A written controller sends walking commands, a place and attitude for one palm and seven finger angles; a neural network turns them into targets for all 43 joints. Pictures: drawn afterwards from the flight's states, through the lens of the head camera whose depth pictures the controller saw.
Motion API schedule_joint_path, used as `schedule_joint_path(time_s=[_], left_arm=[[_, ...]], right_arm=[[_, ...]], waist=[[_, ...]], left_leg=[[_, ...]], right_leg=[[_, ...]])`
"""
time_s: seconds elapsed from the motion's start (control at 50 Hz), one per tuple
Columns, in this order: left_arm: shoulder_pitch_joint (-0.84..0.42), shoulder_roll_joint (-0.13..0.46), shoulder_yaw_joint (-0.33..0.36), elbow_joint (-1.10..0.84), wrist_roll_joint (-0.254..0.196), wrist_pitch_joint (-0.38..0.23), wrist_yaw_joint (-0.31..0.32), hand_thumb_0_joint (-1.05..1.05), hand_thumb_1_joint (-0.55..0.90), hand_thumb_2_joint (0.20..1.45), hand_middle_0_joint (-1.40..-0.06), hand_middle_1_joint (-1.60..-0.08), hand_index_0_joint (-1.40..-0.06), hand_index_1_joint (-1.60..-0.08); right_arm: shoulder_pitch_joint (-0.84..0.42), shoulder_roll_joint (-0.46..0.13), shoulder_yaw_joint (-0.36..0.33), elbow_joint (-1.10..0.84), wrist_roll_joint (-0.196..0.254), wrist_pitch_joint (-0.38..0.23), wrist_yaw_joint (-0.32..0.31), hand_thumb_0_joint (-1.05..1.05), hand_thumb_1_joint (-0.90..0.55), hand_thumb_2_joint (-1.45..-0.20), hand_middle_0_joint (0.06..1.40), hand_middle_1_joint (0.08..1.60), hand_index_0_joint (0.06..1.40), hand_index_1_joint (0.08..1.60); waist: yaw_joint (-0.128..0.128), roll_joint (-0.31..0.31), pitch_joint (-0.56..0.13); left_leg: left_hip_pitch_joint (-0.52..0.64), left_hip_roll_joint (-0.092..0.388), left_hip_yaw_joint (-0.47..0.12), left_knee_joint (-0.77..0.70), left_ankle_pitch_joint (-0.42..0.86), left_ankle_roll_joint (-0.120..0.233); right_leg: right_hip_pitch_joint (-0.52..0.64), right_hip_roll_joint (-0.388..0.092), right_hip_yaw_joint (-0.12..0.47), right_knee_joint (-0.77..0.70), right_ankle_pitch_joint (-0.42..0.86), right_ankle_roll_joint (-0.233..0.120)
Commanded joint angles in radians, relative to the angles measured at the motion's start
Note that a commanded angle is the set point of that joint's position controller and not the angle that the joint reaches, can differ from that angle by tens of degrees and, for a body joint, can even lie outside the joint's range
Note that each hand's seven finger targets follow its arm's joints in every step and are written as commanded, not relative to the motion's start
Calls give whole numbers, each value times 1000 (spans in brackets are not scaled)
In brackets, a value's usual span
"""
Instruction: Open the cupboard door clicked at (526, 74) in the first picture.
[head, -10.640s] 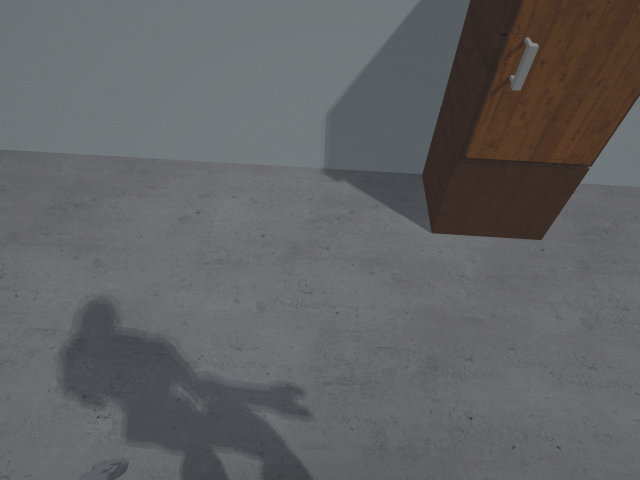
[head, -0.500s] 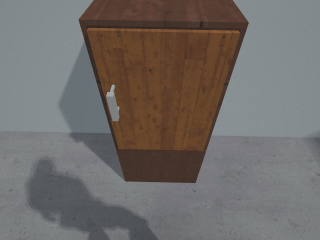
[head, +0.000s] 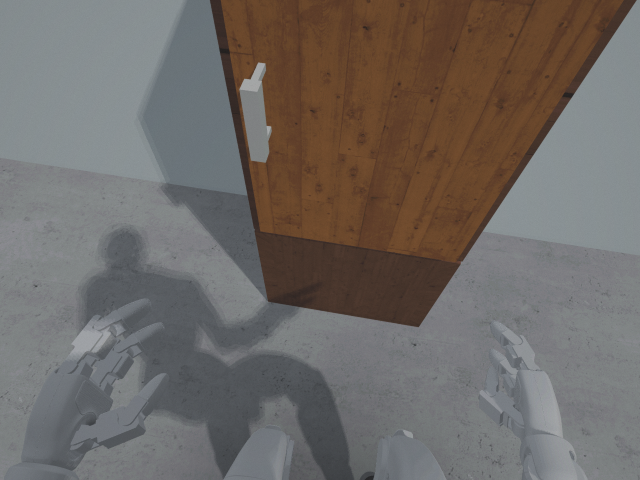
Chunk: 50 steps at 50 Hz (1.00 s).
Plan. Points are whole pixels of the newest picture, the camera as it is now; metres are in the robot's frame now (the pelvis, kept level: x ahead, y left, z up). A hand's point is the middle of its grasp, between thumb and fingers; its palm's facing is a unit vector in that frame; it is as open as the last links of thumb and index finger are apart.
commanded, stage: raise the hand with hooked fingers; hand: left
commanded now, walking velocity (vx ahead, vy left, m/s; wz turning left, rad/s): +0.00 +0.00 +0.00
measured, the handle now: (259, 114) +0.56 +0.17 +0.10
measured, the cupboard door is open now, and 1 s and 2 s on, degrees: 0 0 0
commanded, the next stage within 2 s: move the hooked fingers beside the handle in 1.60 s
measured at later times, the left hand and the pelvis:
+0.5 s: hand (105, 341) +0.22 +0.26 +0.07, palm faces -0.03 -1.00 -0.05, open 12.1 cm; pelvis -0.01 +0.02 +0.02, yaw +0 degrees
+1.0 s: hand (81, 279) +0.27 +0.29 +0.11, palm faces -0.01 -1.00 -0.05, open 14.0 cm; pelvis +0.00 +0.02 +0.04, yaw +0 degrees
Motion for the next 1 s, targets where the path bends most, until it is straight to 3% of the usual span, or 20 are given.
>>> schedule_joint_path(time_s=[0.0,0.14,0.18,0.24,0.3,0.34,0.42,0.44,0.48,0.68,0.78,0.82,0.88,0.98], left_arm=[[-32,166,75,-320,-4,-18,32,0,293,640,-243,-690,-243,-690],[-29,223,158,-185,-54,55,10,0,130,570,-255,-795,-255,-795],[-60,242,167,-195,-61,45,6,0,83,550,-258,-825,-258,-825],[-110,256,169,-169,-76,35,8,0,13,520,-263,-870,-263,-870],[-137,269,167,-159,-70,26,7,0,-57,490,-268,-915,-268,-915],[-166,296,177,-140,-68,34,5,0,-103,470,-272,-945,-272,-945],[-184,305,175,-142,-58,44,15,0,-197,430,-278,-1005,-278,-1005],[-203,324,189,-127,-61,49,15,0,-220,420,-280,-1020,-280,-1020],[-212,322,186,-142,-58,49,20,0,-267,400,-283,-1050,-283,-1050],[-369,354,179,-54,-45,87,4,0,-500,300,-300,-1200,-300,-1200],[-456,392,210,-12,-47,105,-17,0,-500,300,-300,-1200,-300,-1200],[-479,395,214,20,-52,110,-26,0,-500,300,-300,-1200,-300,-1200],[-532,414,223,49,-54,116,-46,0,-500,300,-300,-1200,-300,-1200],[-602,443,238,110,-52,131,-63,0,-500,300,-300,-1200,-300,-1200]], right_arm=[[64,-110,-54,-105,7,-23,-11,0,-900,-900,200,300,200,300],[31,-115,-31,-121,12,-1,-25,0,-900,-900,200,300,200,300],[51,-122,-23,-128,14,-2,-27,0,-900,-900,200,300,200,300],[63,-132,-15,-131,14,-10,-30,0,-900,-900,200,300,200,300],[89,-143,-13,-130,17,-15,-31,0,-900,-900,200,300,200,300],[93,-152,-9,-131,18,-14,-31,0,-900,-900,200,300,200,300],[111,-159,-8,-135,23,-12,-30,0,-900,-900,200,300,200,300],[113,-163,-7,-139,20,-9,-31,0,-900,-900,200,300,200,300],[120,-162,-4,-142,21,-6,-28,0,-900,-900,200,300,200,300],[147,-180,11,-144,23,11,-31,0,-900,-900,200,300,200,300],[153,-179,16,-141,21,16,-39,0,-900,-900,200,300,200,300],[154,-181,17,-135,22,19,-42,0,-900,-900,200,300,200,300],[154,-180,21,-130,20,25,-44,0,-900,-900,200,300,200,300],[164,-185,20,-125,22,36,-49,0,-900,-900,200,300,200,300]], waist=[[-72,88,-309],[-54,19,-282],[-56,26,-304],[-60,18,-266],[-66,31,-274],[-61,67,-248],[-63,97,-233],[-61,76,-224],[-58,121,-234],[-81,129,-201],[-75,121,-233],[-79,84,-227],[-74,117,-239],[-77,99,-248]], left_leg=[[122,-31,1,-212,561,35],[38,-43,0,-241,434,27],[47,-43,1,-258,411,29],[41,-44,-1,-271,388,31],[63,-45,0,-297,367,32],[67,-45,1,-310,356,31],[117,-45,-4,-357,356,28],[111,-45,-8,-359,364,28],[145,-44,-8,-379,378,22],[195,-39,-16,-420,374,12],[226,-39,-16,-431,413,10],[220,-38,-15,-433,415,12],[239,-38,-10,-434,449,10],[242,-38,-4,-443,456,13]], right_leg=[[275,49,30,-175,395,-8],[308,44,38,-218,259,-8],[315,39,41,-233,221,-4],[306,45,42,-250,176,-9],[308,40,39,-267,151,-5],[304,43,37,-275,132,-13],[302,45,17,-291,140,-11],[309,51,14,-290,146,-17],[315,49,8,-293,162,-16],[314,56,0,-324,179,-18],[349,57,3,-335,215,-20],[359,57,3,-344,225,-16],[371,58,8,-345,254,-21],[392,56,14,-360,271,-19]])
